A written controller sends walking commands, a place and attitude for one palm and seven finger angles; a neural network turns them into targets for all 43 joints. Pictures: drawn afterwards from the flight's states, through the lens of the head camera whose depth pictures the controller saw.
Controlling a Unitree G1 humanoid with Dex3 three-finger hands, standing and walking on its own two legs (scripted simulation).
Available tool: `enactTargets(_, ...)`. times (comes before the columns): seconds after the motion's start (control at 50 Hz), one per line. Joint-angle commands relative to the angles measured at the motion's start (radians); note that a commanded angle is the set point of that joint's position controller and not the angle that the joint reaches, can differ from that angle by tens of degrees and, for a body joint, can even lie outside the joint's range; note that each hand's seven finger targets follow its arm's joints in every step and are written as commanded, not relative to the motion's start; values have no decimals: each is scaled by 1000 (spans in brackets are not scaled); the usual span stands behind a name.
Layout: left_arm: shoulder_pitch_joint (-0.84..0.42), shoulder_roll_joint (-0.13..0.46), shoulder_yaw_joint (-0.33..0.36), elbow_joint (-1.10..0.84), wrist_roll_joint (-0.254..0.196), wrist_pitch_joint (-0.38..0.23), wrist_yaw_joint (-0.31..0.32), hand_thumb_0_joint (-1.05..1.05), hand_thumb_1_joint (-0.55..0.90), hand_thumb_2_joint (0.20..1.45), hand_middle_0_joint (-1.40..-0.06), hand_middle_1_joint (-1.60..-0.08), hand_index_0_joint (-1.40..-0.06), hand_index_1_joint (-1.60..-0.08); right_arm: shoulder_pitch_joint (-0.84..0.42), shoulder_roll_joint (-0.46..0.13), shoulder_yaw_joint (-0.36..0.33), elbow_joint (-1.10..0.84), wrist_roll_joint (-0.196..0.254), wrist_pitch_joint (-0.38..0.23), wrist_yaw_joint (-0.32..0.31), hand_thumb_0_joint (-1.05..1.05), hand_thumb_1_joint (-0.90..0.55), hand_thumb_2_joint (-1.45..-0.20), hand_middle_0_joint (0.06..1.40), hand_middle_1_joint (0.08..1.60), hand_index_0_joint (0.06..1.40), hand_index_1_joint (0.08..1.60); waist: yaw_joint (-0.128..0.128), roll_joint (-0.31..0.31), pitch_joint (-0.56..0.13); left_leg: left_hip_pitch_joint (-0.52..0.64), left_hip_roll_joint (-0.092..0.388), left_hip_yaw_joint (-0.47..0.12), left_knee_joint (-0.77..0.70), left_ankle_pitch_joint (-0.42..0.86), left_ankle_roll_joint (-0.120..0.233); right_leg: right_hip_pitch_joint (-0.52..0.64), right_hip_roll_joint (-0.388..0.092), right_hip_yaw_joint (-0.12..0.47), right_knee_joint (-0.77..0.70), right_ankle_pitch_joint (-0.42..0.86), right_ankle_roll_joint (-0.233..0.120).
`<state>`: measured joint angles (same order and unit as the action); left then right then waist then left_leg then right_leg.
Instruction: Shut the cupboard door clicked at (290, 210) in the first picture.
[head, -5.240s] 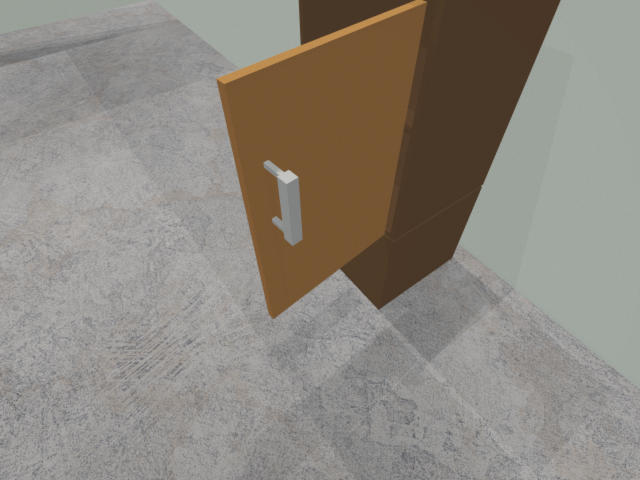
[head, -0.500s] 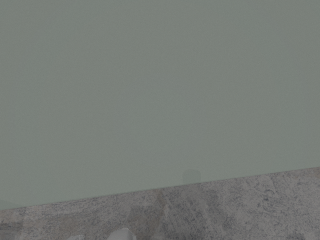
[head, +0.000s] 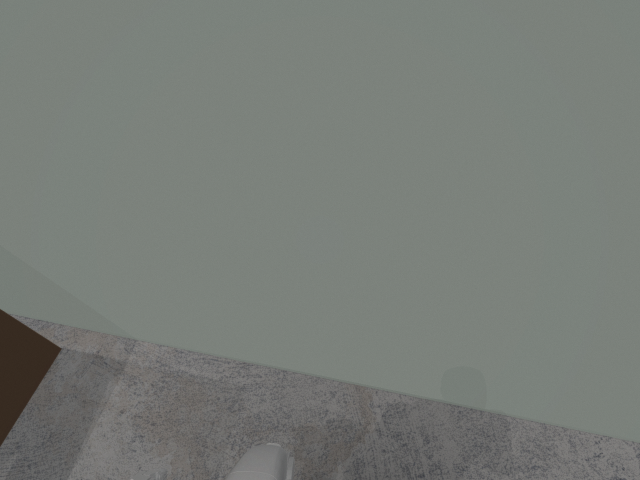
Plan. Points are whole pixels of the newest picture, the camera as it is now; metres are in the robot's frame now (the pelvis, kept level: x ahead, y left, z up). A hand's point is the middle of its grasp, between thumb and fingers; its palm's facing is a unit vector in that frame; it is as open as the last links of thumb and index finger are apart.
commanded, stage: turn to face it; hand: left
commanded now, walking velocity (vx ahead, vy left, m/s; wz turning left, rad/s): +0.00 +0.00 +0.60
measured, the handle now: out of the picture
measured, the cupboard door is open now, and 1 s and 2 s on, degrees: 96 96 96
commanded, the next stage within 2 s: none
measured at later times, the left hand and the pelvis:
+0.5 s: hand out of the picture +0.05 +0.22 -0.16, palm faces +0.31 -0.91 -0.26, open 7.4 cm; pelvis +0.02 -0.02 +0.00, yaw +18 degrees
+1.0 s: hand out of the picture -0.04 +0.16 -0.18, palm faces +0.59 -0.77 -0.22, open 7.4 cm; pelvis +0.03 -0.04 -0.01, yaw +36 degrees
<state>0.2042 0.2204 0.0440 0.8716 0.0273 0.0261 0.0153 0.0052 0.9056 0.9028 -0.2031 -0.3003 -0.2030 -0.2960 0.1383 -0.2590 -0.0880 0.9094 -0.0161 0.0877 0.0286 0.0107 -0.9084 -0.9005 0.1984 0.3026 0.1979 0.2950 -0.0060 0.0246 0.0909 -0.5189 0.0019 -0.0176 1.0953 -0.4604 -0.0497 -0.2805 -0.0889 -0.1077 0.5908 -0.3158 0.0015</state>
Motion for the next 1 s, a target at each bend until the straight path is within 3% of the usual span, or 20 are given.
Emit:
enactTargets(0.0,26,168,43,-62,-1,-34,17,0,900,900,-200,-300,-200,-300,-66,-31,1,-97,5,-32,4,0,-900,-900,200,300,200,300,23,-242,-106,-7,26,78,-120,0,-21,170,-231,81,-206,539,-102)
enactTargets(0.08,99,212,60,-29,3,-35,16,0,900,900,-200,-300,-200,-300,-93,-12,16,-104,10,-45,4,0,-900,-900,200,300,200,300,59,-220,-147,67,5,130,-355,-1,-9,270,-273,68,-129,674,-111)
enactTargets(0.14,68,211,64,-25,-7,-31,8,0,900,900,-200,-300,-200,-300,-18,-40,10,-88,7,-53,0,0,-900,-900,200,300,200,300,16,-205,-175,244,-6,136,-570,169,11,198,-251,5,-25,606,-51)
enactTargets(0.16,43,198,64,-35,-15,-28,6,0,900,900,-200,-300,-200,-300,56,-85,-1,-71,3,-61,-4,0,-900,-900,200,300,200,300,-31,-116,-212,396,36,90,-676,328,33,98,-238,-39,97,516,-6)
enactTargets(0.18,36,137,54,-67,-23,-21,-1,0,900,900,-200,-300,-200,-300,118,-190,-29,-60,-6,-69,-11,0,-900,-900,200,300,200,300,-64,167,-250,578,276,-233,-705,625,144,-169,-107,-82,310,44,73)
enactTargets(0.2,-39,100,33,-105,-20,-13,2,0,900,900,-200,-300,-200,-300,179,-257,-45,-44,-3,-62,-24,0,-900,-900,200,300,200,300,-99,285,-234,602,432,-411,-709,970,284,-338,-29,-5,486,-363,99)
enactTargets(0.22,-74,132,36,-118,-13,-3,6,0,900,900,-200,-300,-200,-300,188,-254,-40,-34,-8,-57,-29,0,-900,-900,200,300,200,300,-96,166,-220,544,438,-345,-696,844,315,-334,-47,86,564,-323,80)
enactTargets(0.3,-58,113,45,-57,-11,11,-5,0,900,900,-200,-300,-200,-300,34,-170,-15,-64,-7,-70,-48,0,-900,-900,200,300,200,300,-17,167,-111,354,250,-215,-738,610,204,-280,-25,107,538,-118,84)
enactTargets(0.44,-55,99,39,-60,-17,5,-8,0,900,900,-200,-300,-200,-300,25,-185,-28,-63,-13,-58,-40,0,-900,-900,200,300,200,300,-10,171,-112,275,200,-254,-729,453,190,-87,54,62,199,-120,75)
enactTargets(0.5,63,125,51,-33,-19,-11,-1,0,900,900,-200,-300,-200,-300,-31,-169,-32,-88,-2,-50,-36,0,-900,-900,200,300,200,300,53,102,-136,122,133,-246,-613,357,132,175,59,56,-123,60,65)
enactTargets(0.54,102,288,80,-36,5,-28,15,0,900,900,-200,-300,-200,-300,-35,-56,-18,-128,10,-51,-25,0,-900,-900,200,300,200,300,83,-381,-132,-103,-82,-3,-161,-150,4,254,-387,497,-367,121,-97)
enactTargets(0.56,77,266,67,-43,-4,-28,19,0,900,900,-200,-300,-200,-300,-34,-98,-24,-120,2,-44,-21,0,-900,-900,200,300,200,300,65,-296,-122,-75,-15,-56,34,-163,20,141,-413,461,-343,167,-155)
enactTargets(0.62,-60,160,38,-81,-9,-26,17,0,900,900,-200,-300,-200,-300,6,-80,-24,-67,-4,-24,-6,0,-900,-900,200,300,200,300,-17,-281,-62,-72,34,-17,168,16,-8,63,-244,204,-295,235,-104)
enactTargets(0.7,27,171,45,-56,-4,-36,21,0,900,900,-200,-300,-200,-300,-52,-30,5,-82,7,-36,1,0,-900,-900,200,300,200,300,27,-218,-122,-17,30,77,-164,-2,-28,250,-237,71,-183,642,-107)
enactTargets(0.78,90,216,61,-27,-1,-34,17,0,900,900,-200,-300,-200,-300,-68,-19,17,-88,9,-48,2,0,-900,-900,200,300,200,300,53,-212,-153,87,1,133,-391,25,-7,291,-272,55,-101,733,-104)
enactTargets(0.84,36,208,63,-34,-13,-29,7,0,900,900,-200,-300,-200,-300,40,-67,3,-65,4,-56,0,0,-900,-900,200,300,200,300,-20,-159,-183,334,0,120,-628,278,21,140,-239,-29,63,588,-18)
enactTargets(0.86,28,170,58,-59,-21,-22,2,0,900,900,-200,-300,-200,-300,113,-156,-19,-54,-4,-64,-8,0,-900,-900,200,300,200,300,-63,44,-235,508,158,-84,-669,500,95,-52,-164,-80,244,307,43)
enactTargets(0.88,-19,97,35,-102,-25,-16,-1,0,900,900,-200,-300,-200,-300,182,-258,-44,-45,-8,-65,-18,0,-900,-900,200,300,200,300,-102,306,-235,589,415,-427,-713,899,261,-302,-31,-53,476,-353,104)
enactTargets(0.9,-79,129,34,-117,-15,-3,6,0,900,900,-200,-300,-200,-300,219,-265,-43,-19,-6,-58,-27,0,-900,-900,200,300,200,300,-110,191,-238,561,438,-401,-691,886,318,-322,-36,78,571,-363,81)
enactTargets(0.98,-64,117,43,-64,-11,9,-3,0,900,900,-200,-300,-200,-300,43,-170,-16,-64,-8,-69,-48,0,-900,-900,200,300,200,300,-25,170,-141,365,254,-239,-731,582,214,-272,-28,117,552,-141,82)
